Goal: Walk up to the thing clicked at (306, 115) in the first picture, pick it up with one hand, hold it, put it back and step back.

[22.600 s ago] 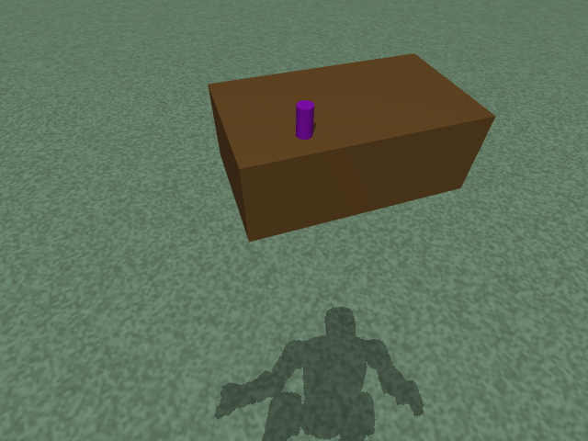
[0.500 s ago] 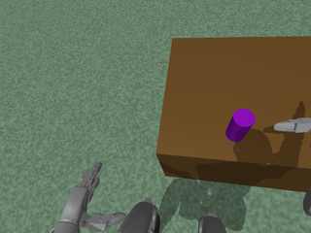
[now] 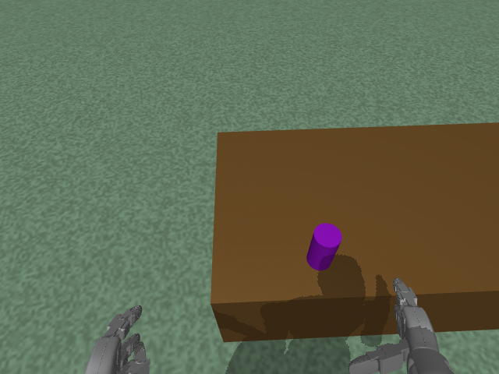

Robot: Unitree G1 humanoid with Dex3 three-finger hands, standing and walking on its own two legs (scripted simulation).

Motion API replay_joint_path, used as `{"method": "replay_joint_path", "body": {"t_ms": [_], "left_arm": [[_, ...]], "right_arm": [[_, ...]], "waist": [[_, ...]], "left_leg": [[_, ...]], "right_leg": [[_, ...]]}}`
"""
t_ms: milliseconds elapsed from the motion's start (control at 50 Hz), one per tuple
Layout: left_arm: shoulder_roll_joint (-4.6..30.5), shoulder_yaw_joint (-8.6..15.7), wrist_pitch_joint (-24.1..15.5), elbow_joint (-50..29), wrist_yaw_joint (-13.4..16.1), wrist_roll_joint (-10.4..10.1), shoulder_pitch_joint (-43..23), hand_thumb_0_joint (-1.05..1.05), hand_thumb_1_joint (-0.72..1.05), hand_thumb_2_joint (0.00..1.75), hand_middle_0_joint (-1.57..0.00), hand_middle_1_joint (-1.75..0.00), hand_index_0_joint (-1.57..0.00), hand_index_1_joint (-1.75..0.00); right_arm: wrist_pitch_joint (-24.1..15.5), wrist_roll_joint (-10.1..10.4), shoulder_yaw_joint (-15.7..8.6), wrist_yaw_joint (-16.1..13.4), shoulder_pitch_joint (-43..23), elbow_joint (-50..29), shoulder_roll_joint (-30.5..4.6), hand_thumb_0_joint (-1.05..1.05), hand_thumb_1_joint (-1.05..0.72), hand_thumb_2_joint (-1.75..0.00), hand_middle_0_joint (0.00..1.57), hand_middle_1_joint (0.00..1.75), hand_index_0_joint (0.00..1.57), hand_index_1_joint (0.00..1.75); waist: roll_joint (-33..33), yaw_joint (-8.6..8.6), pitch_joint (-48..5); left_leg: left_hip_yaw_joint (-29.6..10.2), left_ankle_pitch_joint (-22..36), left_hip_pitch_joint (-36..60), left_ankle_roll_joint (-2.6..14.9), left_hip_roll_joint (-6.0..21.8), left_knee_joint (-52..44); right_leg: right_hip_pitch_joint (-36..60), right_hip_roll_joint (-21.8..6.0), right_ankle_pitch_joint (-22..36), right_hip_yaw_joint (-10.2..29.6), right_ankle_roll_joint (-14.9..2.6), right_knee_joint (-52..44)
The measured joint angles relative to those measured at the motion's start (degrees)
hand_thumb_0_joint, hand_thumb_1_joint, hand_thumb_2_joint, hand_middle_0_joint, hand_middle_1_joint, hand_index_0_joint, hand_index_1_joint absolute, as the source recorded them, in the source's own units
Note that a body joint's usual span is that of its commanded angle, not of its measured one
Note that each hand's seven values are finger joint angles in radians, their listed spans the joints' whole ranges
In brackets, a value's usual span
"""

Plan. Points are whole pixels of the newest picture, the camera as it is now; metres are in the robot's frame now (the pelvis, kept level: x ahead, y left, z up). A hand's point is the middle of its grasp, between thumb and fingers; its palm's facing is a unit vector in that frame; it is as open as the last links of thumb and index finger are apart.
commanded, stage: home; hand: right
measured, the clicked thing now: (323, 247) +0.46 -0.17 -0.24
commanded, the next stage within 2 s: none
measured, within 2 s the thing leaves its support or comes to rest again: neither
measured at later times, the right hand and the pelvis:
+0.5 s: hand out of the picture +0.14 -0.16 -0.06, palm faces +0.12 +0.97 -0.22, open 17.4 cm; pelvis -0.03 +0.02 -0.01, yaw -1 degrees
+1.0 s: hand out of the picture +0.15 -0.18 -0.06, palm faces +0.12 +0.97 -0.23, open 17.3 cm; pelvis -0.02 +0.00 -0.01, yaw +0 degrees
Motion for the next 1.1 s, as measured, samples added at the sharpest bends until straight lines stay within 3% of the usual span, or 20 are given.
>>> {"method": "replay_joint_path", "body": {"t_ms": [100,200,620,1100], "left_arm": [[0.0,1.0,0.1,-0.1,0.6,0.1,0.3,0.02,0.89,0.89,-0.2,-0.3,-0.2,-0.3],[-0.1,1.4,-0.8,-0.8,1.6,0.4,0.7,0.02,0.9,0.89,-0.2,-0.3,-0.2,-0.3],[-0.3,1.3,-3.6,-1.9,3.2,0.8,2.5,0.02,0.9,0.9,-0.2,-0.3,-0.21,-0.3],[-0.7,1.2,-5.2,-1.3,3.0,1.1,2.6,0.02,0.9,0.9,-0.2,-0.3,-0.21,-0.3]], "right_arm": [[1.3,0.0,2.7,0.2,9.2,-7.6,1.5,-0.01,0.5,-0.08,0.06,0.06,0.06,0.06],[1.6,-0.3,3.5,-0.1,13.1,-11.1,2.0,-0.01,0.52,-0.07,0.06,0.06,0.06,0.05],[-0.3,-1.0,3.3,-1.0,13.3,-12.8,2.1,-0.01,0.52,-0.06,0.05,0.06,0.06,0.05],[1.1,-1.1,3.1,-0.9,13.4,-14.2,1.7,-0.01,0.52,-0.07,0.05,0.06,0.06,0.05]], "waist": [[-0.1,-1.13,0.4],[0.4,-1.79,1.2],[0.8,-1.49,1.5],[0.7,-1.53,0.7]], "left_leg": [[0.0,-0.3,0.8,0.14,0.3,0.7],[0.2,-0.4,0.4,0.44,0.5,1.9],[0.0,-0.1,-2.1,0.8,0.7,4.3],[-0.4,-1.1,-1.9,-0.1,0.9,4.5]], "right_leg": [[1.1,0.3,0.2,0.0,0.14,-0.1],[0.9,0.5,0.5,0.3,0.38,0.5],[-1.4,0.7,1.1,0.2,0.64,2.4],[-1.4,0.9,-0.5,-0.2,-0.14,3.4]]}}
